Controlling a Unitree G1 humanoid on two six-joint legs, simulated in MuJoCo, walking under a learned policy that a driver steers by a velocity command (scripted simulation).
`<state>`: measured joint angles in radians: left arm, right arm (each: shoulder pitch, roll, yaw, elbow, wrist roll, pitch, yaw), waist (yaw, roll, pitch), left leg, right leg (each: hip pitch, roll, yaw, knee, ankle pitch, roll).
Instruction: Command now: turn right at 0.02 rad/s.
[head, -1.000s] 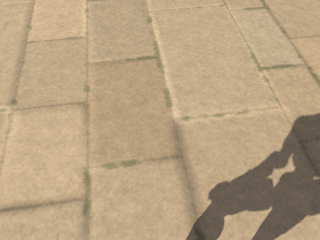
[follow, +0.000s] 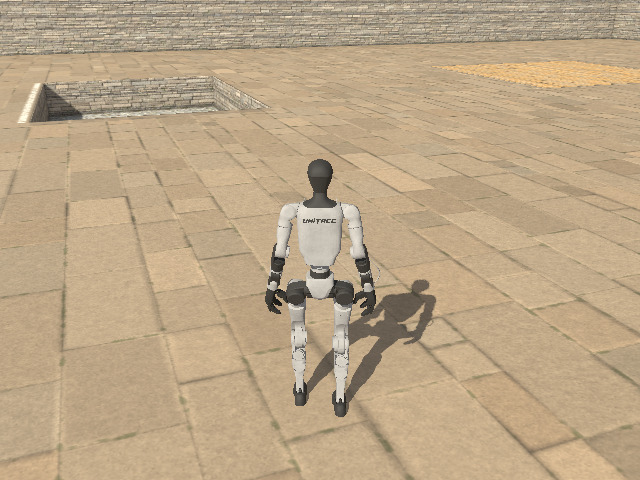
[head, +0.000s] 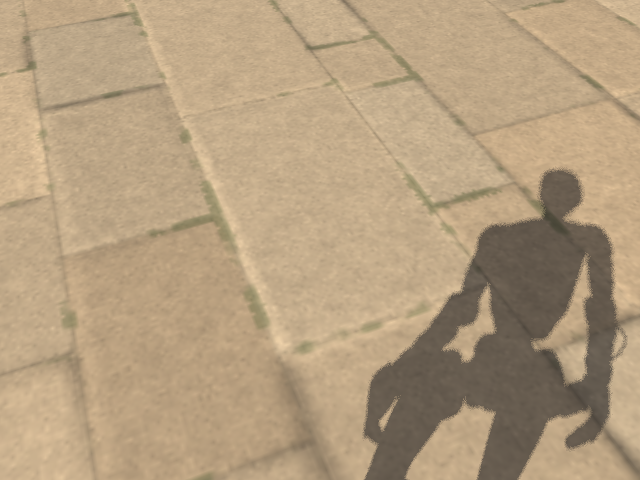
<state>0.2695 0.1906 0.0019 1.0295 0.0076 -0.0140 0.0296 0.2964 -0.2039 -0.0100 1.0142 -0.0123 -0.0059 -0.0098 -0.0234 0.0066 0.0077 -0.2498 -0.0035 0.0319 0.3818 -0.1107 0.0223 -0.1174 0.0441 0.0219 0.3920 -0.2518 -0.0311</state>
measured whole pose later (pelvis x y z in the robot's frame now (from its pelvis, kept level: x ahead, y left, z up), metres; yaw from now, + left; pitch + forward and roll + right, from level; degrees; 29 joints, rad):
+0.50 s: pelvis +0.04 +0.00 -0.01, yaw +0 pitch -1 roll +0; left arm 0.36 0.16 0.01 1.12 0.01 -0.01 0.04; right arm 0.31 -0.17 -0.01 1.11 -0.02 0.01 -0.02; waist 0.00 0.00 0.00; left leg -0.26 -0.02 0.03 0.56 -0.35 0.05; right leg -0.07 0.04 0.02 0.43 -0.35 -0.05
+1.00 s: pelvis +0.24 +0.05 +0.00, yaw +0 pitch +1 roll +0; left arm 0.06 0.19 0.04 0.95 0.02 -0.04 -0.03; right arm 0.51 -0.13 -0.01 1.11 -0.02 -0.10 -0.01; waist -0.05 -0.03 0.04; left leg 0.10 -0.07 0.07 0.18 -0.30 0.08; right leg -0.62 -0.05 -0.08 0.76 -0.09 -0.05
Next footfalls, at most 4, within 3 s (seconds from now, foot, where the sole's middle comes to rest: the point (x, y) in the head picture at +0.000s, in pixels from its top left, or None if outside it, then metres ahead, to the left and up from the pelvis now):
1.14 right None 0.50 -0.03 -0.78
1.70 left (269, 369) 0.81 0.14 -0.78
2.24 right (337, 272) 1.11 -0.04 -0.78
2.82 left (311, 186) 1.46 0.03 -0.78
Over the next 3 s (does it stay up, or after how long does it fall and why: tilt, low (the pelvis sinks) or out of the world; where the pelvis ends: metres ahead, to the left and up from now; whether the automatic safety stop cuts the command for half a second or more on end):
stays up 1.37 -0.02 0.00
